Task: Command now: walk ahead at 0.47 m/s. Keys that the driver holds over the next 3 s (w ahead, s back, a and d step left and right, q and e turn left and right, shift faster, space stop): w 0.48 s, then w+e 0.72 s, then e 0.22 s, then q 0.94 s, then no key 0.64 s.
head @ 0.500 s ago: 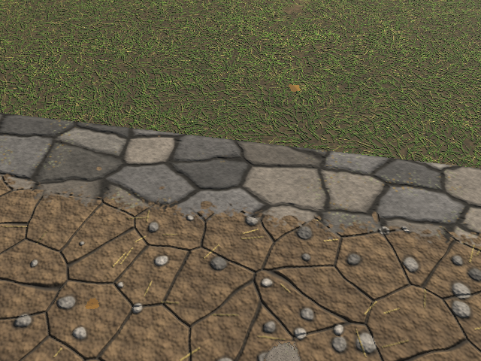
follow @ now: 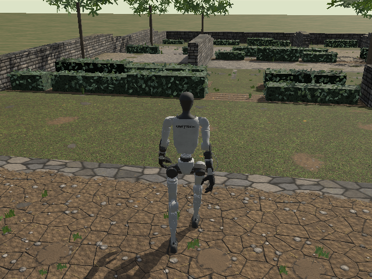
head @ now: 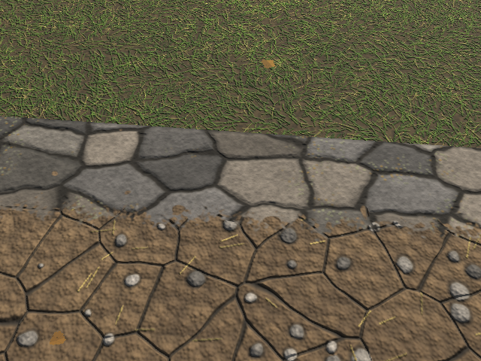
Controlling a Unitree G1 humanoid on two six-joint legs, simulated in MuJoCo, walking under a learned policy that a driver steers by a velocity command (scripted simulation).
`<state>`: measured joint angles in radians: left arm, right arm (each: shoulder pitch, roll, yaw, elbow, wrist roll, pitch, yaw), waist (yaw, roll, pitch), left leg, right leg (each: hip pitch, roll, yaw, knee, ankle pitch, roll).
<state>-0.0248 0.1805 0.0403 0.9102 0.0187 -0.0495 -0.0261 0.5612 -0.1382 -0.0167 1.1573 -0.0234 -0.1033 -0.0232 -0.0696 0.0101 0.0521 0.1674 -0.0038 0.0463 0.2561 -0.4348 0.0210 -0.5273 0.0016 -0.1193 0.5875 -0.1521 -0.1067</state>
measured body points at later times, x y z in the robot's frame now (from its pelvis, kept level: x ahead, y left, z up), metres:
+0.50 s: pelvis +0.28 -0.01 +0.01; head +0.32 -0.01 +0.46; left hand +0.18 +0.20 -0.13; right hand +0.47 -0.22 -0.11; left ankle +0.45 +0.09 -0.70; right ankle +0.14 -0.08 -0.72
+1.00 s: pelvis +0.56 -0.01 +0.01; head +0.59 -0.02 +0.46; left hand +0.77 +0.17 -0.11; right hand +0.45 -0.22 -0.13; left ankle +0.46 +0.08 -0.72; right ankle +0.69 -0.15 -0.68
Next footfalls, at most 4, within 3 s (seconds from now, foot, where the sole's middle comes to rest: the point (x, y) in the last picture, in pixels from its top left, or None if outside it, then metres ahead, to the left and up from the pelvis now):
0.02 right None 0.18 -0.09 -0.76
0.56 left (210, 343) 0.50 0.08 -0.76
1.10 right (280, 256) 0.75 -0.14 -0.76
1.64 left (267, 188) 1.01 -0.13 -0.76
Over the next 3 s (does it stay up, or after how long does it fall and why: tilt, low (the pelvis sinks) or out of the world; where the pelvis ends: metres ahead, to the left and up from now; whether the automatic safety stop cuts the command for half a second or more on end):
stays up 0.84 -0.14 0.02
